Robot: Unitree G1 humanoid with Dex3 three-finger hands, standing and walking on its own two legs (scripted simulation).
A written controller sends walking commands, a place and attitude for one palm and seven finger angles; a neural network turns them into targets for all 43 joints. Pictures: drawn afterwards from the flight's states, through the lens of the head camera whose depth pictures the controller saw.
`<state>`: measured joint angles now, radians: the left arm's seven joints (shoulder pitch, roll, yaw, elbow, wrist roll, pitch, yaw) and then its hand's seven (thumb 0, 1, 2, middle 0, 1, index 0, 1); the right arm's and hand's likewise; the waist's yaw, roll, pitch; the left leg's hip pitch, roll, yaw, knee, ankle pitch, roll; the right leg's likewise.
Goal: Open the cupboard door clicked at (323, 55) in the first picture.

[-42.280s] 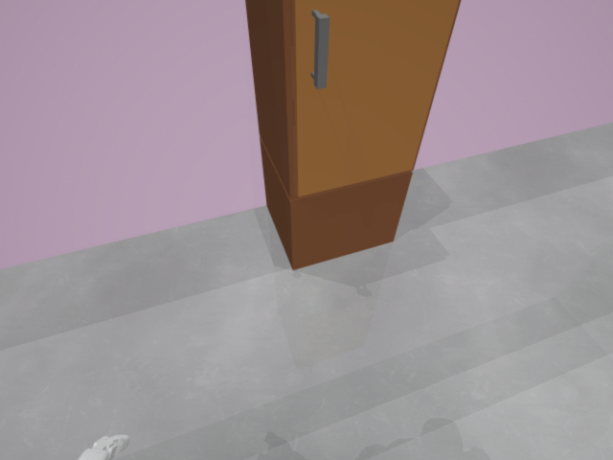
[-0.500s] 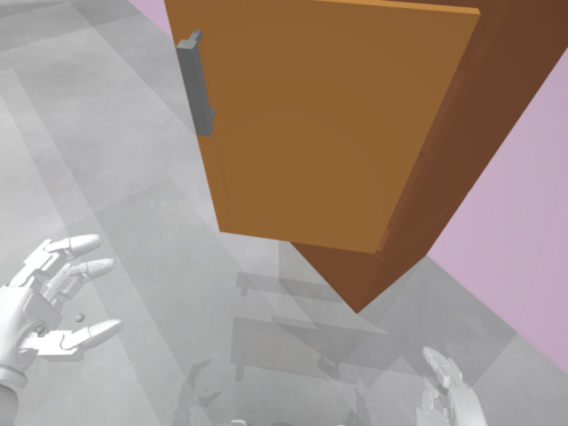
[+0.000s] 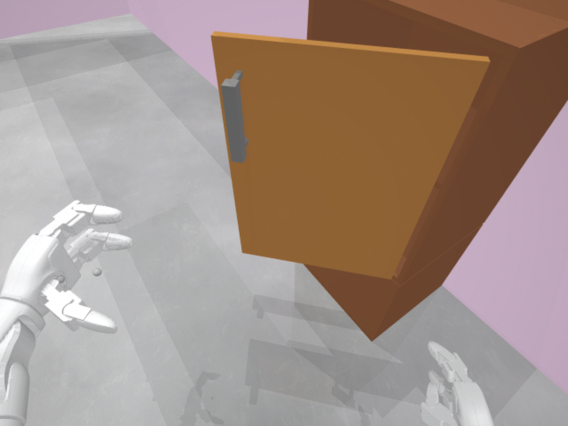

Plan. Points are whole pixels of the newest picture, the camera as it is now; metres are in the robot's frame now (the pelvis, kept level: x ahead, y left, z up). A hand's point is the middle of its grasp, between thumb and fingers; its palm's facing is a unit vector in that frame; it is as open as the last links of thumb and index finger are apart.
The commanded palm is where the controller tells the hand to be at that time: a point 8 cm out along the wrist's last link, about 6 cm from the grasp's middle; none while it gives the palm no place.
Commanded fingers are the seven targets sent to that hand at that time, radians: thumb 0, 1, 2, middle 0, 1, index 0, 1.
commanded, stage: raise the hand with hooked fingers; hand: left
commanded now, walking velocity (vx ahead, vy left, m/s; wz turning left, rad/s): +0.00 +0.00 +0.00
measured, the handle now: (238, 117) +0.58 +0.14 +0.13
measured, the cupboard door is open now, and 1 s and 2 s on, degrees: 43 43 43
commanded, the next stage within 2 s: move the hooked fingers beside the handle in 0.76 s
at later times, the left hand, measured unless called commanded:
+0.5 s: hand (99, 228) +0.30 +0.26 +0.15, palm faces -0.07 -1.00 -0.07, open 14.0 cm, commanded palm +0.27 +0.31 +0.16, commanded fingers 0.00 -0.50 0.30 -0.30 -1.20 -0.30 -1.20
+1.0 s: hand (114, 224) +0.31 +0.25 +0.15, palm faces -0.03 -1.00 -0.05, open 14.0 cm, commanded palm +0.30 +0.29 +0.15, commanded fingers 0.00 -0.50 0.30 -0.30 -1.20 -0.30 -1.20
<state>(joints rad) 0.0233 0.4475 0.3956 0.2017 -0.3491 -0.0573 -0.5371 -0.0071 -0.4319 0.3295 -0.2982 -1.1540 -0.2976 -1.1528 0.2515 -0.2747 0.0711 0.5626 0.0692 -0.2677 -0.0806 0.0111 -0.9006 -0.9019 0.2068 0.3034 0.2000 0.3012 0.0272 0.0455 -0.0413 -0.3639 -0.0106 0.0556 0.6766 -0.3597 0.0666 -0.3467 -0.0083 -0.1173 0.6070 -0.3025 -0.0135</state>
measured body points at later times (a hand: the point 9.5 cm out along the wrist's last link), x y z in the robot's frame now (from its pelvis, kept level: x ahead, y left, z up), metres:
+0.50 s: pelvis +0.01 -0.01 +0.01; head +0.02 -0.02 +0.46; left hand +0.30 +0.31 +0.15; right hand +0.18 -0.25 -0.06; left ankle +0.00 +0.07 -0.72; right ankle +0.01 -0.11 -0.72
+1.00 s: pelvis +0.01 -0.03 +0.01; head +0.02 -0.04 +0.46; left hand +0.31 +0.30 +0.15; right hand +0.18 -0.27 -0.07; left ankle +0.00 +0.07 -0.72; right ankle +0.01 -0.11 -0.72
